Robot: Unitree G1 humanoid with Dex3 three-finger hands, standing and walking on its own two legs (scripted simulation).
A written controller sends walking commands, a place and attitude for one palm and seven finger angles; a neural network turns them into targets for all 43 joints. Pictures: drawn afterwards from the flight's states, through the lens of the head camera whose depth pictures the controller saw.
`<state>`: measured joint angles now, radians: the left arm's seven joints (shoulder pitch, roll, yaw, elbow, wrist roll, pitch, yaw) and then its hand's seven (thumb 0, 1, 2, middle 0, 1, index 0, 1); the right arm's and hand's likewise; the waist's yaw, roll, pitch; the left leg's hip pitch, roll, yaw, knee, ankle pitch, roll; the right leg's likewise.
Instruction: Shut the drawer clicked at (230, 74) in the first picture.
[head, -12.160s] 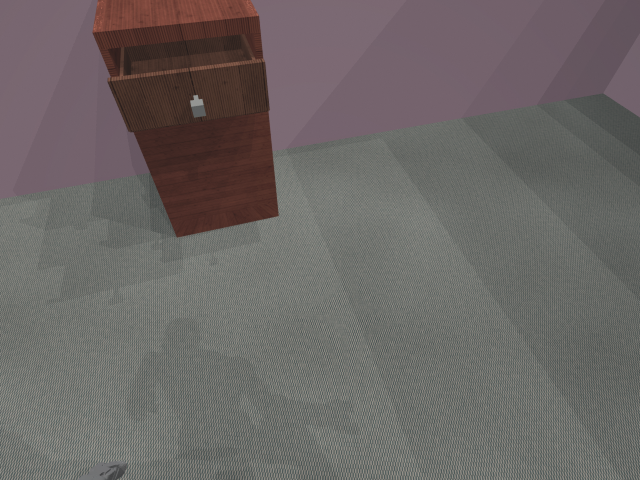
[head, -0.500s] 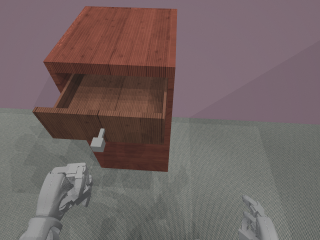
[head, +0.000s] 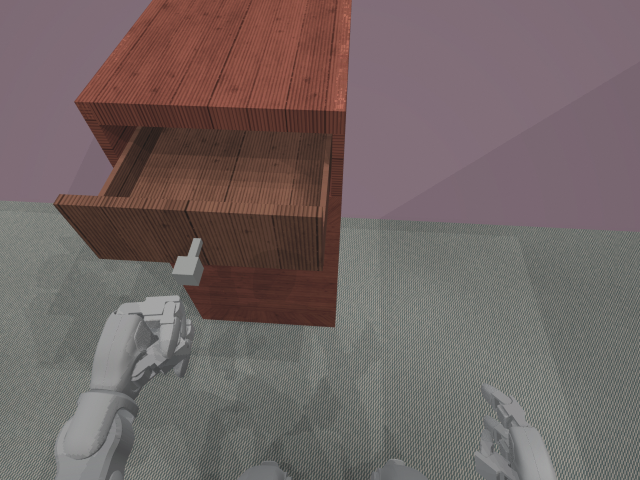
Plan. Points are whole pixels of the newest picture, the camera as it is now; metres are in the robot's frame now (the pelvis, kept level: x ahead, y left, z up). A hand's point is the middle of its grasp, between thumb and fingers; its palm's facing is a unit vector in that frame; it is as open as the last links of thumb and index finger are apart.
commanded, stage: bring the fist close to the handle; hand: left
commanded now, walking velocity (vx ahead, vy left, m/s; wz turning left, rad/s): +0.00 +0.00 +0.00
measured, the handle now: (191, 260) +0.42 +0.22 -0.02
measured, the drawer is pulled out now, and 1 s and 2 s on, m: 0.18 0.18 0.12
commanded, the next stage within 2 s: push the drawer shut in 1.08 s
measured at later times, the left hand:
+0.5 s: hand (201, 326) +0.30 +0.17 +0.00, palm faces -0.06 -1.00 -0.04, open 3.2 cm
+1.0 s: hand (212, 317) +0.32 +0.17 -0.02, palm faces -0.06 -1.00 -0.05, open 3.2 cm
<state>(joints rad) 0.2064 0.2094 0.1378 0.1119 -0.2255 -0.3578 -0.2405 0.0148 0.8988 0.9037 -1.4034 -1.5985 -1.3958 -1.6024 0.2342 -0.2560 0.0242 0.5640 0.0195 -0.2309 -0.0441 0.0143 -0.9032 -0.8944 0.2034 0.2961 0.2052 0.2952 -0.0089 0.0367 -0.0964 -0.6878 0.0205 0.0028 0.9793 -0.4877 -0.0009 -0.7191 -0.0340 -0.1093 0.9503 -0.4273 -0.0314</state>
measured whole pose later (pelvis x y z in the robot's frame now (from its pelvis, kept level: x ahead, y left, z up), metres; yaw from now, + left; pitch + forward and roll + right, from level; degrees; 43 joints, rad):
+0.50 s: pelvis -0.01 +0.00 -0.03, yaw -1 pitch +18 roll -1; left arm -0.02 0.22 0.19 0.34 -0.22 -0.43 -0.26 0.01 0.90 0.90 -1.40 -1.60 -1.40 -1.60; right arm 0.22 -0.26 0.01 0.58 0.01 -0.17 -0.03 0.01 -0.90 -0.89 0.20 0.30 0.20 0.29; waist -0.03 0.02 -0.13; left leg -0.92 0.02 0.02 1.15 -0.54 0.01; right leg -0.95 -0.04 -0.09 1.12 -0.47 -0.03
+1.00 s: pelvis -0.01 +0.01 -0.05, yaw -1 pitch +21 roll -1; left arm -0.11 0.22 0.16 0.38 -0.19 -0.43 -0.19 0.01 0.90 0.90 -1.40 -1.60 -1.39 -1.60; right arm 0.23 -0.25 0.01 0.57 0.01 -0.09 -0.02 0.01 -0.90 -0.89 0.20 0.30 0.21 0.29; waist -0.04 0.02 -0.15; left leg -1.02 0.02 0.03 1.22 -0.56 0.02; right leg -1.06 -0.04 -0.08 1.18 -0.48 -0.02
